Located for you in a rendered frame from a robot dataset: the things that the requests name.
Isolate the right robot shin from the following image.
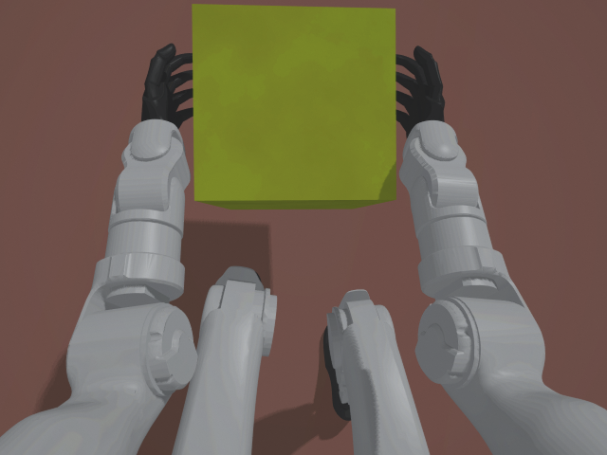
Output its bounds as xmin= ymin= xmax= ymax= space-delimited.
xmin=335 ymin=289 xmax=395 ymax=404

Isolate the right robot upper arm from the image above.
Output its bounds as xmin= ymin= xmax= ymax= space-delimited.
xmin=415 ymin=296 xmax=607 ymax=455

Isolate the carton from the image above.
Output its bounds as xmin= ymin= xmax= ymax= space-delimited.
xmin=192 ymin=4 xmax=396 ymax=209

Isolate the right robot hand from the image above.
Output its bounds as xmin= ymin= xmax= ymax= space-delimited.
xmin=395 ymin=45 xmax=445 ymax=138

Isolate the right robot thigh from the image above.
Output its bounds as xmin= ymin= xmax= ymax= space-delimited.
xmin=326 ymin=300 xmax=430 ymax=455

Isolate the robot left forearm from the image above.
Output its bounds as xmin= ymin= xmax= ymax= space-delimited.
xmin=66 ymin=119 xmax=191 ymax=387

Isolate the left robot hand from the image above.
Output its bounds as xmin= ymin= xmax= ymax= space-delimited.
xmin=141 ymin=44 xmax=193 ymax=129

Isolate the left robot upper arm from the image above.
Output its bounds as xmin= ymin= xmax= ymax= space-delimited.
xmin=0 ymin=302 xmax=197 ymax=455

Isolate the robot right forearm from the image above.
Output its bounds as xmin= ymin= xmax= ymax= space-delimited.
xmin=399 ymin=120 xmax=545 ymax=360

